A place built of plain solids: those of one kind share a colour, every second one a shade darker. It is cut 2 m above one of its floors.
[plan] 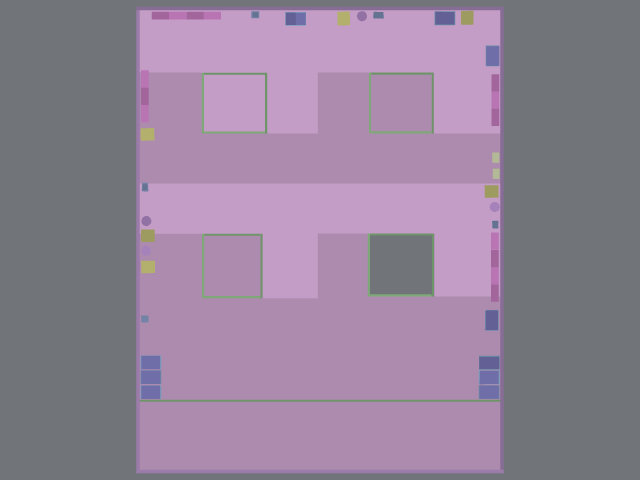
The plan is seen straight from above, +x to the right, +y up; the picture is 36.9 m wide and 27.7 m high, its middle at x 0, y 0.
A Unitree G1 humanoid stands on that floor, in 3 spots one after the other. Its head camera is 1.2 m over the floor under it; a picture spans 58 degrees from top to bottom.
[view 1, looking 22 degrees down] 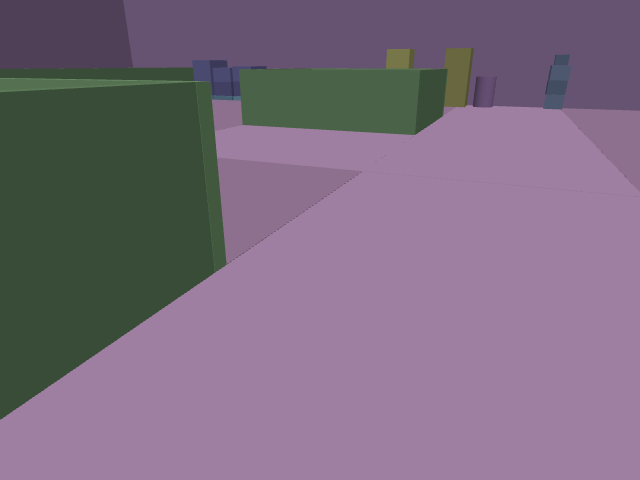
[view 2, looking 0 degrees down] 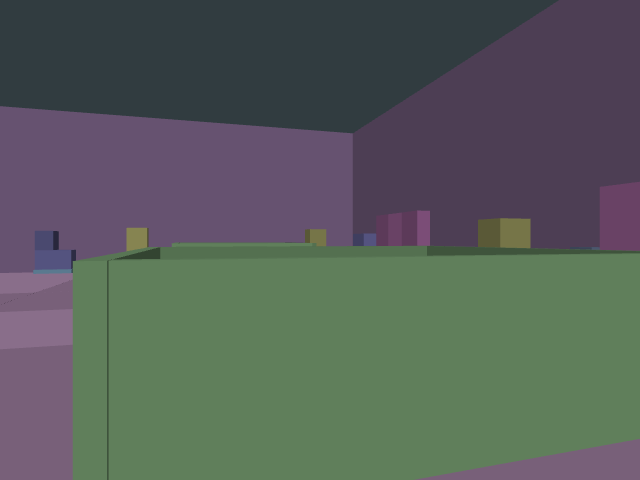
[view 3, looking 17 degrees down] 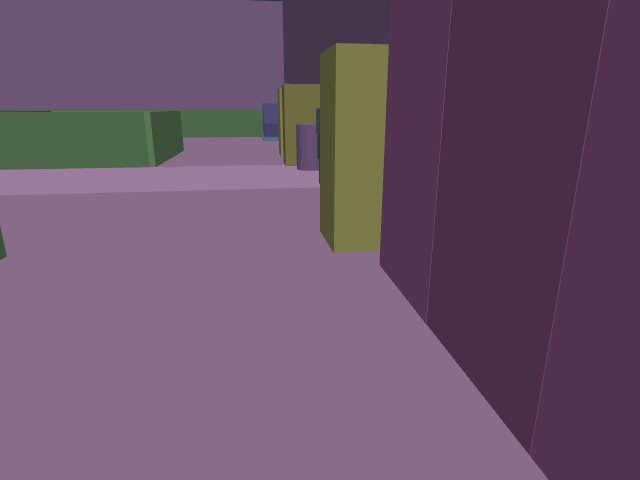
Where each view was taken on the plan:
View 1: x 4.87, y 1.93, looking -157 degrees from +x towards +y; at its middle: floor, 3.20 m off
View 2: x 3.20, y -5.20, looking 73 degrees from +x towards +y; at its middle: cage_trolley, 18.43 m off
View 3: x -8.96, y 9.93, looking -98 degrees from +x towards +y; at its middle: floor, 4.10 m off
